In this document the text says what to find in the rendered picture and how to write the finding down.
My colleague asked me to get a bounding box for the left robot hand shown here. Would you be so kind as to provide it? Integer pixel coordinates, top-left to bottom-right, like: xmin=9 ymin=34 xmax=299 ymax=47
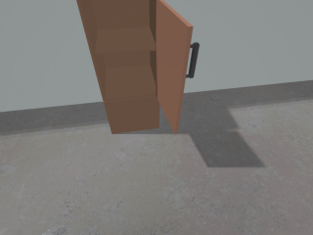
xmin=42 ymin=225 xmax=67 ymax=235

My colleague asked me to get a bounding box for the cupboard door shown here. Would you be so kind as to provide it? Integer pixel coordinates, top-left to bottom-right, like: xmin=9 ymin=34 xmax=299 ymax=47
xmin=156 ymin=0 xmax=194 ymax=134

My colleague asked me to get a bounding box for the handle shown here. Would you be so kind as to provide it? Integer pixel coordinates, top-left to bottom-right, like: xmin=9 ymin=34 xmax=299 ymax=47
xmin=186 ymin=42 xmax=200 ymax=78

